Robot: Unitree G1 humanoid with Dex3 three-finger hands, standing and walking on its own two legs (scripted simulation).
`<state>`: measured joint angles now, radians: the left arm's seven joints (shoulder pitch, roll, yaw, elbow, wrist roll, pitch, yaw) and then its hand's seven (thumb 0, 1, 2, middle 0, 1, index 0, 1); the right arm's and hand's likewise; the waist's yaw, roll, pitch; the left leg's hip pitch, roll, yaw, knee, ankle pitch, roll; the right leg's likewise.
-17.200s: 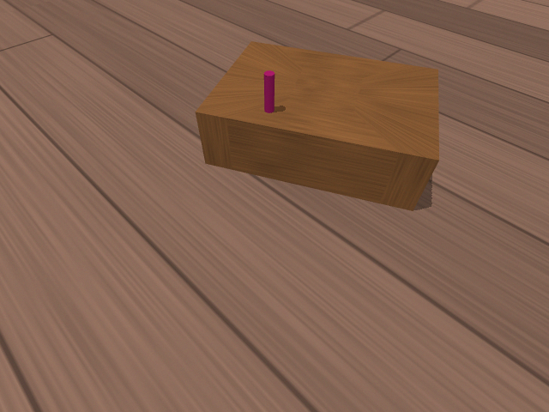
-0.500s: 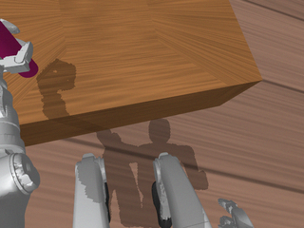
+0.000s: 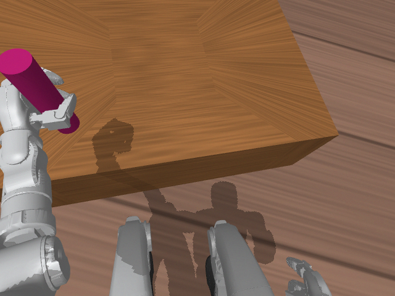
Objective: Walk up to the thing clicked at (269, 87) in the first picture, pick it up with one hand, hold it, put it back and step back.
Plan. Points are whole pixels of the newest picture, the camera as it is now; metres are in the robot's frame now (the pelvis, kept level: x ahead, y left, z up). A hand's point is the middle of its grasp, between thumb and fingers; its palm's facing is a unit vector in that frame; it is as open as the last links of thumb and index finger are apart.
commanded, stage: lift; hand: left
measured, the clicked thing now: (46, 99) +0.46 +0.26 +0.04
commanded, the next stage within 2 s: hold in 1.30 s
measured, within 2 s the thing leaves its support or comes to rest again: neither
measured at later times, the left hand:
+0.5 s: hand (36, 102) +0.40 +0.23 +0.13, palm faces +0.21 -0.98 +0.00, open 6.5 cm
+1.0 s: hand (36, 88) +0.39 +0.20 +0.17, palm faces +0.22 -0.98 +0.01, open 6.5 cm
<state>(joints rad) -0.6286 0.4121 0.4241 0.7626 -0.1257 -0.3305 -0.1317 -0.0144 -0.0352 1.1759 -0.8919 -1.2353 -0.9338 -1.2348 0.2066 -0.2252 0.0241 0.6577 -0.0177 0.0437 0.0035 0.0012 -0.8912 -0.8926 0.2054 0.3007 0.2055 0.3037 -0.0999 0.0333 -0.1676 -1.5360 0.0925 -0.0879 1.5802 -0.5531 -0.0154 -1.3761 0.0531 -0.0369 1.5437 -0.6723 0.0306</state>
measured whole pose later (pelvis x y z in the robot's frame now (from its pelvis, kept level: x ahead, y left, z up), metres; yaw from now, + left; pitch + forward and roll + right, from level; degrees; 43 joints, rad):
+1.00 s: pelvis +0.05 +0.00 +0.13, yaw +4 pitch +13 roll -2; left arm -0.20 0.20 0.19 0.45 -0.17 -0.35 -0.03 -0.01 -0.03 1.18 -0.89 -1.25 -0.93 -1.24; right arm 0.23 -0.22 -0.01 0.64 0.00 0.01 -0.01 0.00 -0.90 -0.89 0.20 0.30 0.20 0.30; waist -0.04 0.02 -0.09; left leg -0.82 0.07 -0.02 1.02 -0.43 -0.02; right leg -0.68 0.01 -0.01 0.98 -0.53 0.03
